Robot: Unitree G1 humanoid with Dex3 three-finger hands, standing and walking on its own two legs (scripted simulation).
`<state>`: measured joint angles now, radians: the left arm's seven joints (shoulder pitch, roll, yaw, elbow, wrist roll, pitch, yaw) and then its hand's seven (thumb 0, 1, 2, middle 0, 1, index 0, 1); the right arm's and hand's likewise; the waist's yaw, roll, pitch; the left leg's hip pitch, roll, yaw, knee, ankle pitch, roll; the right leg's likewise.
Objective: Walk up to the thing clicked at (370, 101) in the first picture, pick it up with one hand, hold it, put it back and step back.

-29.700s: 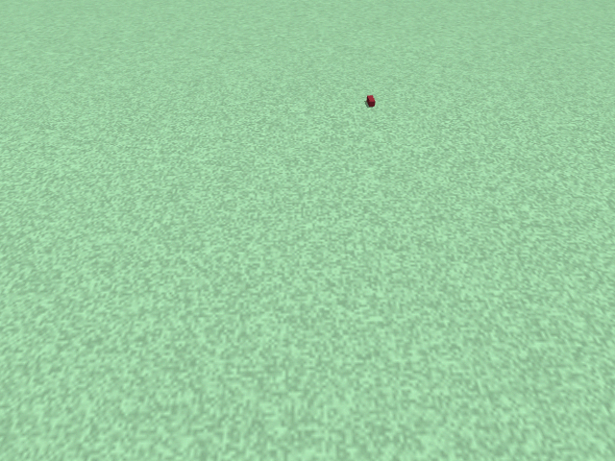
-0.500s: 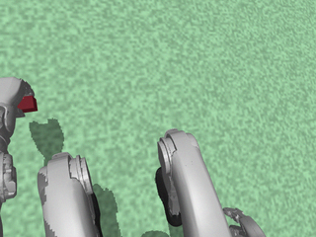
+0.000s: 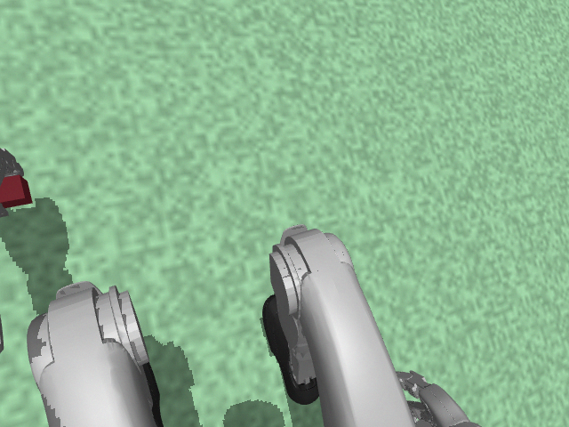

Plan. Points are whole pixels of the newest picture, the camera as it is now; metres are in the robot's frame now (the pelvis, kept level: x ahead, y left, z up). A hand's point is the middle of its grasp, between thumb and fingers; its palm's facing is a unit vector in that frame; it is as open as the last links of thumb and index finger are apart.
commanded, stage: rest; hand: left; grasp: from above
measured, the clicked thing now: out of the picture +0.46 +0.29 -0.23
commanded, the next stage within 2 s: open in 1.32 s
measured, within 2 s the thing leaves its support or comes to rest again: rests again in 0.90 s
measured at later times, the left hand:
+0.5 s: hand out of the picture +0.45 +0.29 -0.23, palm faces -0.44 -0.10 -0.89, open 6.4 cm
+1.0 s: hand (0, 204) +0.45 +0.29 -0.25, palm faces -0.45 -0.11 -0.89, open 6.4 cm
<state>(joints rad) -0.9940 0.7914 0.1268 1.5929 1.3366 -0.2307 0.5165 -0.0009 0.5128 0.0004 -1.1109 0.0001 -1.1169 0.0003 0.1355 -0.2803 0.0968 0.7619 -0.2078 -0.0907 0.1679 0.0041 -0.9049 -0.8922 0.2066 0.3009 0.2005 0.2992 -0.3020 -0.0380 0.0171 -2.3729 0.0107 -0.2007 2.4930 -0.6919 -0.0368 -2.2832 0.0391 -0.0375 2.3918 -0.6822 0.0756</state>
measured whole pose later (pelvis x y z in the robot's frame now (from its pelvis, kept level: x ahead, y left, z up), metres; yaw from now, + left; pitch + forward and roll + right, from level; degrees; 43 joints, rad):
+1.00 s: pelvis +0.00 +0.01 -0.02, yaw -5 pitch +27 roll -14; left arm -1.01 0.95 0.16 1.76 1.35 -0.25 0.65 0.00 0.51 0.00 -1.11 0.00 -1.12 0.00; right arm 0.09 -0.32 0.23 0.74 -0.30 -0.22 0.27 0.00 -0.91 -0.90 0.21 0.30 0.20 0.30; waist -0.37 -0.10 0.13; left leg -2.37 0.02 -0.28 2.59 -0.72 -0.02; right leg -2.24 0.07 -0.09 2.42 -0.68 0.08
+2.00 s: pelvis +0.00 +0.01 -0.01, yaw -6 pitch +26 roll -15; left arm -1.04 1.01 0.12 1.78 1.32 -0.26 0.65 0.00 0.07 0.50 -0.62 -0.42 -0.61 -0.43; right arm 0.07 -0.35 0.30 0.70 -0.30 -0.25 0.29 0.00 -0.90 -0.90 0.21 0.30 0.20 0.30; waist -0.38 -0.13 0.17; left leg -2.35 0.02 -0.30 2.59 -0.73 -0.02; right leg -2.22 0.07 -0.12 2.39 -0.67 0.09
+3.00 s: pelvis +0.00 +0.01 +0.03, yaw -1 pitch +33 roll -10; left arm -0.92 0.71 0.03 1.31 1.16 -0.05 0.34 0.00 -0.26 0.80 -0.31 -0.76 -0.30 -0.76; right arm 0.14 -0.31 0.07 0.73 -0.12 -0.10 0.29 0.01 -0.90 -0.90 0.20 0.30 0.20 0.30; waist -0.23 0.04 -0.08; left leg -2.31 0.02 -0.18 2.41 -0.70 -0.01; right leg -2.21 0.02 -0.04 2.30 -0.68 0.07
